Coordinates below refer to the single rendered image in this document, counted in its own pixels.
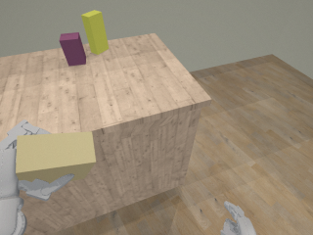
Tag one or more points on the sponge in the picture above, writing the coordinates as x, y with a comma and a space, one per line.
50, 156

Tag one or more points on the robot left hand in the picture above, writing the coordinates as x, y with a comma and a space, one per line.
10, 185

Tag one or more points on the table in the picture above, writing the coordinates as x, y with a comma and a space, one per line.
141, 105

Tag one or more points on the robot left forearm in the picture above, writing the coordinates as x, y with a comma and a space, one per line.
12, 219

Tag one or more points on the robot right hand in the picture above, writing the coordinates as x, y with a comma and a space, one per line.
242, 226

